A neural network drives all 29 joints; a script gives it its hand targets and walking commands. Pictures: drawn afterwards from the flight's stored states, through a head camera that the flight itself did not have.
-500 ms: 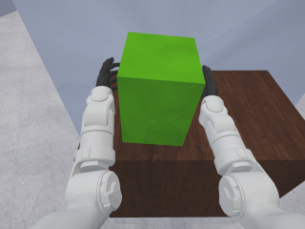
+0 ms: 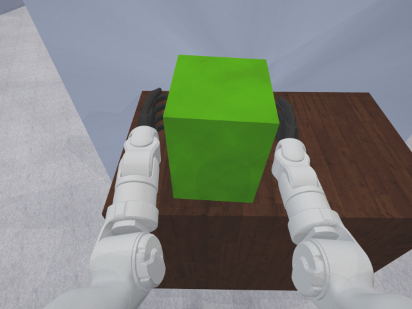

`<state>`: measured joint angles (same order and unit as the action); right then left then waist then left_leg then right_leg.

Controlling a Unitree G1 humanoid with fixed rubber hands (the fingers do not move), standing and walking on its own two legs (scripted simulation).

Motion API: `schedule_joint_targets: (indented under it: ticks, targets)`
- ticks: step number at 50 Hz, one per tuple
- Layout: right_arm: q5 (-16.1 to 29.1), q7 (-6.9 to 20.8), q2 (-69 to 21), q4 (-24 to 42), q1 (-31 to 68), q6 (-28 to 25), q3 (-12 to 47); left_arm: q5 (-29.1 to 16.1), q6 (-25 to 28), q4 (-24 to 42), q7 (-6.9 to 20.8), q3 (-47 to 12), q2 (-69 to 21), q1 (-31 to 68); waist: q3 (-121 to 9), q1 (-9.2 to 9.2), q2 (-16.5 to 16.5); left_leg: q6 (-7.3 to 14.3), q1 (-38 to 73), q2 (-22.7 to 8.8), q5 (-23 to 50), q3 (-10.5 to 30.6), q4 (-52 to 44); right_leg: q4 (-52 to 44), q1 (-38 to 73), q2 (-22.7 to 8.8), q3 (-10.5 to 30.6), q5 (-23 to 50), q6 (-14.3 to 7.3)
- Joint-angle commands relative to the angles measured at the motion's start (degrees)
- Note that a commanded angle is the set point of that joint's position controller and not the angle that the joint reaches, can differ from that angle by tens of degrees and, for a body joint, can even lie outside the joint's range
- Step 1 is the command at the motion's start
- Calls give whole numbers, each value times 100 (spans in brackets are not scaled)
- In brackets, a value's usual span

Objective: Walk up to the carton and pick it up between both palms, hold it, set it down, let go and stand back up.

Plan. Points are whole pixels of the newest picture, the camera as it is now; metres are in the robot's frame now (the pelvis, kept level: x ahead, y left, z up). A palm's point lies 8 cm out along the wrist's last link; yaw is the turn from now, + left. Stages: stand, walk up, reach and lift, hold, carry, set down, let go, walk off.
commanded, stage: set down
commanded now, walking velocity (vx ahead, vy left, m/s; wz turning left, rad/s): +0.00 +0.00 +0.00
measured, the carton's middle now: (217, 132) +0.44 +0.01 +0.11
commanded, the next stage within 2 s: none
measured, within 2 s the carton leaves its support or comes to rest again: rests again in 1.54 s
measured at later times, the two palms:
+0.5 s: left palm (152, 137) +0.41 +0.14 +0.12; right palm (284, 143) +0.41 -0.13 +0.11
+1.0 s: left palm (154, 144) +0.41 +0.14 +0.10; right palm (283, 152) +0.40 -0.13 +0.09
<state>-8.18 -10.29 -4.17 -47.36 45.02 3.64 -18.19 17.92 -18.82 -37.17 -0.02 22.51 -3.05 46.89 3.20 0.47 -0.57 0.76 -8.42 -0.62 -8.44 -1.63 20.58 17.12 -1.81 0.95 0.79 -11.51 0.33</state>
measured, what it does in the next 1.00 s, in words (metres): stands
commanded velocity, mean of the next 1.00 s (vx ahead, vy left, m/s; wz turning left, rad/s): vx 0.00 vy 0.00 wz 0.00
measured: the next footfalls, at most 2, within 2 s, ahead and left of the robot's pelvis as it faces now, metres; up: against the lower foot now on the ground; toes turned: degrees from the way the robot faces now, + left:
none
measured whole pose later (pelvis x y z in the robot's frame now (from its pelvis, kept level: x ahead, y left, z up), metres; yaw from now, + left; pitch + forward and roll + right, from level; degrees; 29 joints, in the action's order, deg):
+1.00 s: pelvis +0.01 +0.00 +0.00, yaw +0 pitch -2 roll -1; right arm -21.1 -6.3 -8.5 -47.9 41.0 -3.2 -30.1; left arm 18.7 -9.3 -45.1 0.0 25.5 -4.9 44.5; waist 3.8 -0.4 -0.6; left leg 0.8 -9.0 -0.6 -9.0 -1.6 20.2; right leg 15.8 -1.9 0.9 0.7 -11.6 0.3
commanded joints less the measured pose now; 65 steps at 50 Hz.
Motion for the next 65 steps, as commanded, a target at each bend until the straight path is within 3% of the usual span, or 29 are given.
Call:
schedule_joint_targets:
  ticks: [1,2,3,5,6,12,18,20,22,26,31,32,33,35,37,38,41,43,44,46,48,49,52,53,54,56,57,59,65]
  targets:
    - [-438,995,-3060,810,4345,-719,1263,80,548,-239,880,-1231,-2763,3381,-3232,-121,-284,-96,1620,92,1560,-481,-242,-108,263,62,-559,2197,381]
    - [-488,1031,-2953,746,4474,-783,1133,21,631,-276,833,-1322,-2854,3435,-3347,-52,-197,-174,1707,-14,1633,-359,-269,-105,98,146,-685,1915,320]
    - [-536,1048,-2979,742,4507,-718,983,133,553,-538,843,-983,-2727,3191,-2876,-216,-260,-79,1480,43,1185,-465,-345,-204,68,79,-569,1531,333]
    - [-756,1046,-2952,406,4048,-688,754,187,601,-529,896,-1023,-2713,3304,-2813,-4,-297,-103,1454,68,1230,-530,-369,-212,45,100,-621,1618,352]
    - [-770,1079,-2931,504,4227,-731,764,199,669,-491,882,-984,-2627,3367,-2978,-163,-350,-95,1509,15,1168,-488,-410,-207,-23,103,-638,1531,341]
    - [-814,1135,-3000,776,4242,-923,837,153,849,-440,797,-1135,-2911,3272,-3466,-147,-134,-181,1467,50,1814,-523,-272,-77,151,126,-688,2189,335]
    - [-1173,1219,-2893,472,4086,-885,360,363,892,-907,746,-763,-2704,3156,-2908,-168,-225,-139,1406,-19,1393,-519,-408,-211,-271,84,-703,1575,319]
    - [-1114,1235,-3160,597,3981,-917,597,394,1003,-741,764,-686,-2641,3134,-3173,-354,-413,-57,1143,46,1461,-658,-383,-73,104,35,-578,2252,411]
    - [-1290,1219,-3049,222,3689,-823,439,459,1005,-822,805,-647,-2614,3293,-2833,-116,-413,-60,1012,63,1304,-632,-469,2,285,25,-637,2340,443]
    - [-1271,1215,-3178,554,3839,-966,437,518,1048,-912,814,-553,-2634,2939,-3004,-246,-397,-47,898,81,1340,-662,-432,29,456,-17,-600,2523,439]
    - [-1503,1237,-3201,299,3591,-1021,232,443,1229,-734,782,-779,-2786,3265,-3113,-77,-270,-171,1072,7,1691,-611,-317,38,198,37,-701,2468,409]
    - [-1423,1242,-3084,515,3642,-1123,314,403,1230,-637,752,-880,-2857,3018,-3376,-106,-84,-208,1323,-13,1925,-590,-275,18,128,64,-729,2498,360]
    - [-1445,1256,-3143,772,3893,-1167,425,432,1238,-842,752,-731,-2684,2984,-3454,-301,-272,-148,1002,20,1703,-621,-303,34,353,22,-688,2642,398]
    - [-1469,1218,-3125,451,3545,-1072,264,514,1216,-1035,813,-649,-2621,2897,-2928,-80,-269,-125,876,38,1491,-618,-369,22,413,13,-662,2534,422]
    - [-1557,1268,-3195,469,3548,-1181,221,527,1330,-898,778,-730,-2849,2926,-3318,-107,-165,-203,1022,-8,1847,-608,-328,26,238,68,-747,2323,351]
    - [-1657,1257,-3131,218,3463,-1203,-3,436,1398,-697,726,-921,-2963,3222,-3376,76,50,-300,1320,-66,2165,-526,-213,-11,-97,112,-793,2121,299]
    - [-1688,1287,-3093,400,3493,-1189,65,656,1276,-985,743,-523,-2727,2802,-2903,-216,-200,-172,1181,-33,1772,-625,-305,-157,-6,46,-759,1984,337]
    - [-1638,1305,-3142,455,3475,-1192,99,606,1324,-982,756,-572,-2726,2790,-3093,-212,-204,-182,1074,-17,1863,-614,-270,-46,177,35,-690,2402,385]
    - [-1697,1280,-3134,415,3307,-1211,124,607,1317,-1018,765,-631,-2808,2669,-3196,-56,-274,-208,1127,-36,2074,-594,-247,-18,257,59,-736,2582,364]
    - [-1674,1281,-3277,627,3407,-1298,276,591,1441,-819,763,-704,-2839,2852,-3322,-131,-207,-183,988,34,1870,-650,-288,5,282,-8,-694,2738,434]
    - [-1703,1282,-3273,425,3407,-1271,73,635,1420,-977,760,-632,-2845,2838,-3086,-62,-99,-191,1004,-17,1842,-599,-317,-1,135,12,-732,2361,373]
    - [-1760,1320,-3202,574,3545,-1273,32,708,1396,-1076,758,-515,-2790,2740,-3009,-208,-161,-174,861,-2,1595,-627,-383,-39,175,8,-719,2213,384]
    - [-1819,1316,-3171,560,3568,-1386,38,686,1512,-1008,728,-523,-2806,2889,-3292,-199,-125,-180,987,-28,1783,-636,-312,-4,127,20,-749,2361,371]
    - [-1799,1320,-3252,709,3610,-1432,228,674,1542,-1078,706,-512,-2724,2696,-3375,-380,-295,-151,842,-9,1793,-711,-238,65,223,-21,-694,2644,416]
    - [-1898,1317,-3274,611,3642,-1397,31,684,1546,-1200,723,-397,-2729,2879,-3112,-214,-380,-125,693,-7,1494,-642,-378,34,276,4,-733,2418,399]
    - [-1869,1305,-3306,466,3219,-1272,31,874,1483,-1337,795,-172,-2677,2545,-2638,-194,-448,-27,620,44,1343,-687,-478,22,438,-69,-637,2557,473]
    - [-1977,1301,-3269,215,3077,-1271,-146,770,1562,-976,769,-464,-2786,2850,-2898,56,-220,-106,709,8,1351,-648,-487,31,404,-41,-712,2298,429]
    - [-1950,1305,-3285,414,3205,-1374,-92,748,1545,-1051,760,-433,-2846,2573,-3001,-117,-188,-179,943,-48,1764,-604,-355,60,262,29,-775,2481,408]
    - [-1994,1301,-3351,552,3162,-1552,36,740,1739,-1148,755,-430,-2798,2507,-3254,-148,-381,-115,697,10,1714,-651,-317,67,434,-41,-690,2872,454]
